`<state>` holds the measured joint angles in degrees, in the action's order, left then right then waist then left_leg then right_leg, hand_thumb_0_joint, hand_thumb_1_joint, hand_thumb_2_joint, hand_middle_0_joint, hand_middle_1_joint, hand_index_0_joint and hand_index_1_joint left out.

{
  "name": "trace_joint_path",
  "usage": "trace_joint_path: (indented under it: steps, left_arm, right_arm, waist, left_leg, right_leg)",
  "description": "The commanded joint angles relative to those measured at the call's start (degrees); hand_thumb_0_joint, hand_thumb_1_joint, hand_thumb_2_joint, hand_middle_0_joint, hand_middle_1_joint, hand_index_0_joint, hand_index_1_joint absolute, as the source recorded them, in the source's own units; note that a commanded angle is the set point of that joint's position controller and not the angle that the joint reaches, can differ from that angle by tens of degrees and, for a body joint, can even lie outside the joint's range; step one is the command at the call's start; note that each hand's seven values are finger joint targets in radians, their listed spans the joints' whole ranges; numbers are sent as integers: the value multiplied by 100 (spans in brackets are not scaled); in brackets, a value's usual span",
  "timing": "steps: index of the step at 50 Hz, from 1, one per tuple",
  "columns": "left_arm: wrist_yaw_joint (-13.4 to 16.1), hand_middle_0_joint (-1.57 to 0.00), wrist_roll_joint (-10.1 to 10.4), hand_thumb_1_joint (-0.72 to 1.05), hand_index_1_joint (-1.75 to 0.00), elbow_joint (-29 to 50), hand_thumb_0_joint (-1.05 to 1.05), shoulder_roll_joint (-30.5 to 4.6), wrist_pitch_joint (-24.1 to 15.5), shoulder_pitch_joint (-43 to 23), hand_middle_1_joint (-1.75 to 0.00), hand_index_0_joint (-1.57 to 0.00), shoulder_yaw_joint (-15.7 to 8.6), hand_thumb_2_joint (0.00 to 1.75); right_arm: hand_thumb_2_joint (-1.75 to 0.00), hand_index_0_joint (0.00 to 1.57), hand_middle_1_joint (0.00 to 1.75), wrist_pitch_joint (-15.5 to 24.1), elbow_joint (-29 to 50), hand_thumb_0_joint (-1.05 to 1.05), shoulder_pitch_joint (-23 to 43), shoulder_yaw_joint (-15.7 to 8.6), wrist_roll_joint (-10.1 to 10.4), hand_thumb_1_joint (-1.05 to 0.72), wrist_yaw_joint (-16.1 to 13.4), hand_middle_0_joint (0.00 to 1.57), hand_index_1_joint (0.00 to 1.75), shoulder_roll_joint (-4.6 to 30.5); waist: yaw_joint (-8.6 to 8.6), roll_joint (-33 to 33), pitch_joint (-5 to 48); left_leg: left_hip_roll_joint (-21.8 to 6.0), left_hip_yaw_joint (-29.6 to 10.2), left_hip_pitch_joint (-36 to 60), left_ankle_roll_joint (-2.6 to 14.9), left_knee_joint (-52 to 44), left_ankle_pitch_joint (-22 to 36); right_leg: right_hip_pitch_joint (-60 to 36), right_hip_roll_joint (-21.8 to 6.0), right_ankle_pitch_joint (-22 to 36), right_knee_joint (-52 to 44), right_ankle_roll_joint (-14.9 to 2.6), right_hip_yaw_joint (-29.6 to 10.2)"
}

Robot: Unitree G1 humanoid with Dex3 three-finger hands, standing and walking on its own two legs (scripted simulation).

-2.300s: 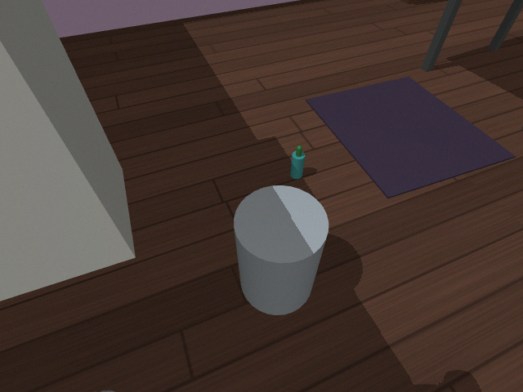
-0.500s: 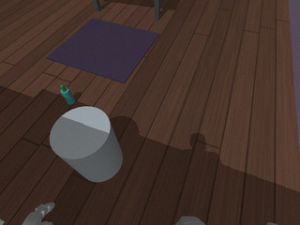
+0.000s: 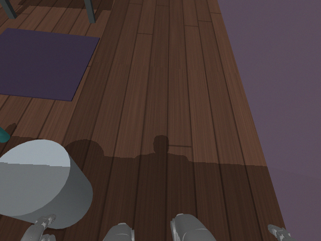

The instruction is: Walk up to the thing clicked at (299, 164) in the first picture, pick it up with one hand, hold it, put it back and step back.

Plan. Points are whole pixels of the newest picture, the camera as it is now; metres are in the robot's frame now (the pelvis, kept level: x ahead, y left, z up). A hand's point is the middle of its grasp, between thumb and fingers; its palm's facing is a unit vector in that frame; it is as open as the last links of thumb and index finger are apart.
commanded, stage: walk up
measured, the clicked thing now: out of the picture +0.75 +1.02 -0.65
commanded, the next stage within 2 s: stand in 1.66 s
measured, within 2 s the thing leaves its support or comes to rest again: neither
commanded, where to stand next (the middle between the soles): +0.06 -0.01 m, yaw -19 degrees
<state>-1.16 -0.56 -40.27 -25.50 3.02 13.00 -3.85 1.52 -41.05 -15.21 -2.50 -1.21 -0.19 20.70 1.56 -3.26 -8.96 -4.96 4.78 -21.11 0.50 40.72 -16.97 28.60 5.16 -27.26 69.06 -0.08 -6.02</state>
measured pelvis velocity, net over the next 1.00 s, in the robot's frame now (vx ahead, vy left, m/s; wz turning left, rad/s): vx -0.02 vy -0.02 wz -0.35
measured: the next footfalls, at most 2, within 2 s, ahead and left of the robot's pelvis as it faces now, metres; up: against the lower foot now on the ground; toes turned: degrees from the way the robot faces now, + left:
right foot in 0.20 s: +0.03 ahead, -0.16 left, +0.00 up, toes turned -15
left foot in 0.48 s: +0.09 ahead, +0.10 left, +0.00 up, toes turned -16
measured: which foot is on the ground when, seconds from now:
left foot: down 0.00-0.22, up 0.24-0.46, down 0.48-1.00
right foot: up 0.00-0.18, down 0.20-1.00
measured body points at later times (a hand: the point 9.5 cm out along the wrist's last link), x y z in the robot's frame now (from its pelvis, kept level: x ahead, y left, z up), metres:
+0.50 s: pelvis +0.00 -0.01 -0.02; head +0.03 -0.03 +0.43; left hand +0.14 +0.29 -0.12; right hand +0.02 -0.34 -0.13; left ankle +0.05 +0.10 -0.72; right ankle -0.01 -0.15 -0.72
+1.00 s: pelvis -0.02 -0.02 +0.00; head -0.01 -0.03 +0.45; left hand +0.17 +0.25 -0.11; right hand -0.06 -0.34 -0.13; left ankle +0.05 +0.11 -0.72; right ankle -0.03 -0.14 -0.72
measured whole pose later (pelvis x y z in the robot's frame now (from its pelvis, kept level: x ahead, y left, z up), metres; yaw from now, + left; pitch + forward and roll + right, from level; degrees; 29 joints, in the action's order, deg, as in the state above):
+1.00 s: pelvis -0.02 -0.02 +0.00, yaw -20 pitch -3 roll +0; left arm 0.0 -0.5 -54.9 -21.1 -1.8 10.8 -1.1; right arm 0.2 -54.8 -11.9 -1.5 -0.8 1.1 23.2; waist 0.7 1.3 -4.7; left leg -3.3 2.1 -17.0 -1.0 39.8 -19.5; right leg 18.5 2.0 -18.8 40.5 -0.4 -4.5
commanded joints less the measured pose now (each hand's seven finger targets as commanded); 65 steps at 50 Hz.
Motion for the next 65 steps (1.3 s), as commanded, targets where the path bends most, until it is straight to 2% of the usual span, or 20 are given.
trace_joint_path:
  steps: [1, 5, 9, 11, 12, 15, 20, 23, 24, 26, 27, 29, 35, 36, 37, 38, 44, 47, 52, 65]
  left_arm:
    - [-119, -20, 22, 90, -30, 394, 0, -844, -156, 342, -30, -20, -390, 90]
    - [-104, -20, -14, 90, -30, 305, 0, -871, -207, 339, -30, -20, -401, 90]
    - [30, -20, -75, 90, -30, -194, 0, -866, -355, 1107, -30, -20, -463, 90]
    - [119, -20, -168, 90, -30, 93, 0, -1759, -485, 827, -30, -20, -638, 90]
    - [139, -20, -154, 90, -30, 122, 0, -1898, -462, 732, -30, -20, -608, 90]
    - [225, -20, -67, 90, -30, 62, 0, -1350, -504, 283, -30, -20, -414, 90]
    - [266, -20, -94, 90, -30, 18, 0, -1335, -538, 511, -30, -20, -342, 90]
    - [262, -20, -2, 90, -30, 78, 0, -1194, -473, 105, -30, -20, -261, 90]
    - [268, -20, 40, 90, -30, 111, 0, -898, -460, 193, -30, -20, -171, 90]
    - [372, -20, 71, 90, -30, -10, 0, -962, -440, 230, -30, -20, -155, 90]
    - [397, -20, 19, 90, -30, -127, 0, -1144, -453, 228, -30, -20, -179, 90]
    - [298, -20, 57, 90, -30, -321, 0, -1019, -478, 271, -30, -20, -223, 90]
    - [230, -20, -49, 90, -30, -729, 0, -798, -622, 690, -30, -20, -260, 90]
    - [272, -20, -102, 90, -30, -736, 0, -1011, -669, 673, -30, -20, -321, 90]
    - [299, -20, -138, 90, -30, -618, 0, -1359, -746, 400, -30, -20, -342, 90]
    - [294, -20, -118, 90, -30, -573, 0, -1603, -736, 148, -30, -20, -334, 90]
    - [235, -20, -27, 90, -30, -718, 0, -1075, -669, -552, -30, -20, -126, 90]
    - [218, -20, 41, 90, -30, -1002, 0, -807, -601, -359, -30, -20, -42, 90]
    - [181, -20, 6, 90, -30, -1335, 0, -971, -651, -555, -30, -20, -49, 90]
    - [196, -20, 86, 90, -30, -1929, 0, -700, -590, -1007, -30, -20, 109, 90]
  right_arm:
    - [-90, 20, 30, 177, 448, 0, -334, -613, -51, -90, -103, 20, 30, 1837]
    - [-90, 20, 30, 125, 556, 0, -378, -620, -86, -90, -25, 20, 30, 2003]
    - [-90, 20, 30, -28, 577, 0, -82, -506, -13, -90, 10, 20, 30, 1745]
    - [-90, 20, 30, -79, 768, 0, 78, -254, 95, -90, -18, 20, 30, 1049]
    - [-90, 20, 30, -87, 733, 0, 485, -381, 64, -90, -130, 20, 30, 1493]
    - [-90, 20, 30, -52, 203, 0, -4, -365, 148, -90, -95, 20, 30, 1473]
    - [-90, 20, 30, -28, 69, 0, 115, -351, 56, -90, -58, 20, 30, 1448]
    - [-90, 20, 30, 91, -189, 0, -470, -366, 40, -90, -52, 20, 30, 1309]
    - [-90, 20, 30, 138, -238, 0, -575, -428, -40, -90, -63, 20, 30, 1494]
    - [-90, 20, 30, 181, -132, 0, -213, -556, 17, -90, -43, 20, 30, 2149]
    - [-90, 20, 30, 181, -106, 0, 38, -567, 21, -90, -23, 20, 30, 2071]
    - [-90, 20, 30, 182, -90, 0, 359, -427, -27, -90, -57, 20, 30, 1789]
    - [-90, 20, 30, -17, -194, 0, 446, -237, -4, -90, 33, 20, 30, 1468]
    - [-90, 20, 30, -41, -202, 0, 285, -152, 36, -90, 33, 20, 30, 1164]
    - [-90, 20, 30, -75, -153, 0, 335, -67, 65, -90, 44, 20, 30, 898]
    - [-90, 20, 30, -122, -232, 0, 637, -219, 34, -90, -55, 20, 30, 1295]
    - [-90, 20, 30, 20, -932, 0, -56, -218, 69, -90, 22, 20, 30, 1234]
    - [-90, 20, 30, 65, -887, 0, 571, -243, 55, -90, 67, 20, 30, 1586]
    - [-90, 20, 30, 20, -1201, 0, 720, -107, 48, -90, 99, 20, 30, 1352]
    - [-90, 20, 30, 46, -1787, 0, 1062, -60, 95, -90, 52, 20, 30, 1278]
  waist:
    - [72, 1506, 976]
    - [91, 1545, 1048]
    - [-345, 1117, 1219]
    - [-346, -1121, 646]
    - [-468, -765, 561]
    - [-82, -552, 678]
    - [-224, -667, 814]
    - [176, -506, 1063]
    - [172, 31, 1139]
    - [144, 1379, 1128]
    - [-13, 1019, 878]
    - [-171, 942, 583]
    - [-358, 1197, 949]
    - [-352, 531, 1082]
    - [-256, -363, 915]
    - [-290, -280, 726]
    - [127, -351, 920]
    - [-184, 479, 773]
    - [-143, 330, 543]
    - [-117, 324, 987]
  left_leg:
    - [-1079, -1106, 1084, 1042, -1570, 639]
    - [-1447, -1059, 800, 1189, -1400, 634]
    - [-1093, -361, -22, 744, 125, 806]
    - [262, -7, -2053, -26, 1967, -1584]
    - [-72, -638, -1540, -9, 2349, -1954]
    - [-56, -606, -1279, 42, 2122, -1132]
    - [148, -456, -577, 104, 1357, -1078]
    - [440, -252, 864, 186, -556, -256]
    - [85, -914, 1360, 333, -1058, 68]
    - [-2154, -3539, 1154, 1462, -1819, 865]
    - [-2244, -3533, 683, 1765, -1816, 744]
    - [-1413, -2137, 413, 1313, -1526, 852]
    - [-697, -869, -249, 641, -376, 705]
    - [-518, -749, -694, 382, 262, 397]
    - [74, -355, -1241, 16, 934, -830]
    - [-32, -742, -664, 64, 1335, -1795]
    - [178, -408, 1018, 220, -565, 11]
    - [-743, -1759, 313, 710, -1593, -1075]
    - [-91, -839, 361, 236, -1263, -852]
    - [-364, -724, 1197, 234, -2017, 474]
  right_leg:
    - [261, -434, 92, -895, 42, 137]
    - [-408, -494, -254, -1891, 23, 666]
    - [-1890, -201, 686, -3845, -179, 887]
    - [-1911, -2127, 1128, -4812, -1204, -2969]
    - [-1124, -2565, 1662, -4737, -1806, -3291]
    - [-1474, -1583, 2855, -3931, -1266, -1674]
    - [-1121, -1494, 3128, -3627, -1310, -1690]
    - [-534, -1224, 3218, -2908, -1003, -1142]
    - [-118, -932, 2811, -2335, -641, -937]
    - [383, -66, -796, -852, -91, -197]
    - [188, -265, -870, -505, -94, -269]
    - [-19, -347, -501, -735, -157, -43]
    - [-2049, -139, 977, -3800, -229, 619]
    - [-2474, -668, 908, -4142, -413, -505]
    - [-2133, -1968, 849, -4687, -919, -2636]
    - [-1128, -2434, 1181, -4596, -1596, -2962]
    - [-489, -1260, 1882, -3880, -759, -975]
    - [-817, -552, 290, -3515, -301, -327]
    - [-946, -969, 79, -4487, -537, -1148]
    - [-1619, -862, 2323, -4496, -234, -568]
